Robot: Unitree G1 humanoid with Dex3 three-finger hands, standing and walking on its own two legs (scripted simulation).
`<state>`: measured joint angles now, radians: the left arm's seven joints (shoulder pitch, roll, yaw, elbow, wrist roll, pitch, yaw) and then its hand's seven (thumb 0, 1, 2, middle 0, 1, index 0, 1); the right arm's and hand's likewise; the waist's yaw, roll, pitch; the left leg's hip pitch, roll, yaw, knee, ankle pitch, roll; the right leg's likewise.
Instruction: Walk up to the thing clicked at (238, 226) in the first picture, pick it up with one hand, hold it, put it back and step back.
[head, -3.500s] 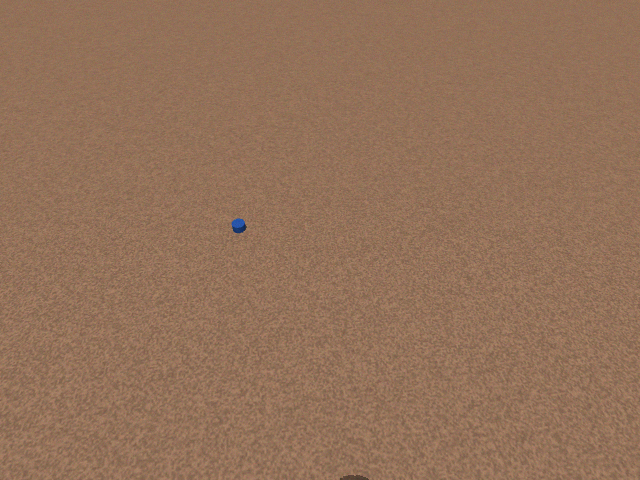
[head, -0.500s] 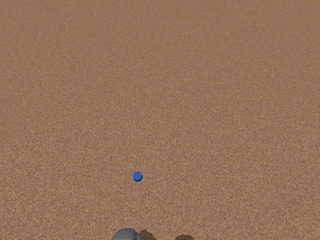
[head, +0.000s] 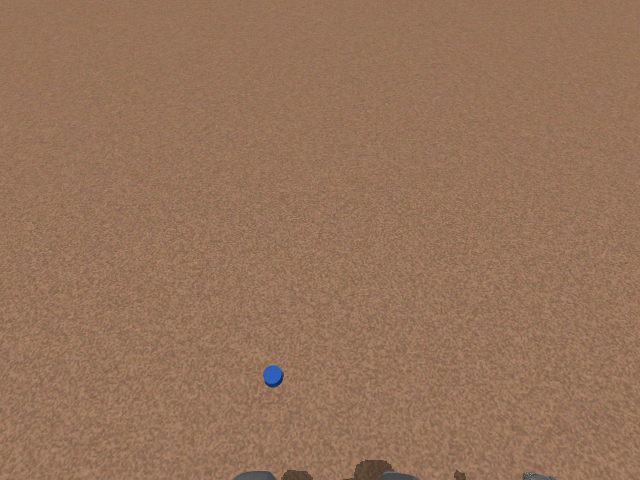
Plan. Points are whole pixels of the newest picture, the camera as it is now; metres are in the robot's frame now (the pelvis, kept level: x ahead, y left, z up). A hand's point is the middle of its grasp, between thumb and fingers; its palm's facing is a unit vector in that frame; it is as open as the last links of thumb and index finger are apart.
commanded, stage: walk up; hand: left
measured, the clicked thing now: (272, 376) +0.50 +0.17 -0.73
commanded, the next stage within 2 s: stand in 1.20 s
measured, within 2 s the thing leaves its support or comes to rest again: neither
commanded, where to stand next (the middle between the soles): +0.09 +0.00 m, yaw +0 degrees
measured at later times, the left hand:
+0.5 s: hand out of the picture +0.12 +0.25 -0.12, palm faces -0.02 -0.94 -0.33, open 7.3 cm
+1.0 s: hand out of the picture +0.09 +0.25 -0.12, palm faces +0.00 -0.94 -0.34, open 7.3 cm
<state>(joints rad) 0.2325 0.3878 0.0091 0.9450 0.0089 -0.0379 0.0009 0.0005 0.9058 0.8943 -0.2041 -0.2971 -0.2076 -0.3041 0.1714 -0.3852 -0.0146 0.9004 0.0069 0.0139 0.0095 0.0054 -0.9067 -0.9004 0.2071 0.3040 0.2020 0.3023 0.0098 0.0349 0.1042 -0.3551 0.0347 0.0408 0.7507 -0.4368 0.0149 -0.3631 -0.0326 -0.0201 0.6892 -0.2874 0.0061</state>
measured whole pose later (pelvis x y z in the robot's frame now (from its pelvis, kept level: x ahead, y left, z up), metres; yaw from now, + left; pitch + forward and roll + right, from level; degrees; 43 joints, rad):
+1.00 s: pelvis +0.03 +0.00 +0.03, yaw +0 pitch -2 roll +0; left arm 0.09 0.34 0.00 1.18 0.01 -0.01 -0.01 0.00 0.91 0.89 -0.20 -0.30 -0.21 -0.30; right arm 0.08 -0.35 -0.01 1.17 -0.01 0.00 0.02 0.00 -0.91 -0.90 0.21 0.30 0.20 0.30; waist 0.01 0.02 0.05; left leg -0.12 0.02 0.04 0.32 -0.16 -0.01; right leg -0.14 -0.03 -0.03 0.31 -0.14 0.02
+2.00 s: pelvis +0.05 -0.01 +0.03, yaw +1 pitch -2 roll +0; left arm 0.10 0.35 0.00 1.15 0.01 -0.01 -0.01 0.00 0.91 0.89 -0.20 -0.30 -0.21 -0.30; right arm 0.09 -0.35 0.01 1.15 -0.02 -0.01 0.01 0.00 -0.91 -0.90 0.21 0.30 0.20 0.30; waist 0.00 0.01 0.03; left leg -0.10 0.04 0.02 0.30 -0.18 -0.02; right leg -0.11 -0.02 -0.05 0.30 -0.16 0.01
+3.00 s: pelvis +0.05 -0.02 +0.03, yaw +2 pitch -1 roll +0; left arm 0.10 0.34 0.00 1.14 0.01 -0.01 -0.01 0.00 0.91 0.89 -0.20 -0.30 -0.21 -0.30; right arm 0.10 -0.35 0.01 1.14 -0.02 -0.01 0.00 0.00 -0.91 -0.90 0.21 0.30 0.20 0.30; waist 0.00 0.01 0.04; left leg -0.08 0.04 0.01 0.30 -0.19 -0.03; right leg -0.10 -0.01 -0.06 0.30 -0.17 0.00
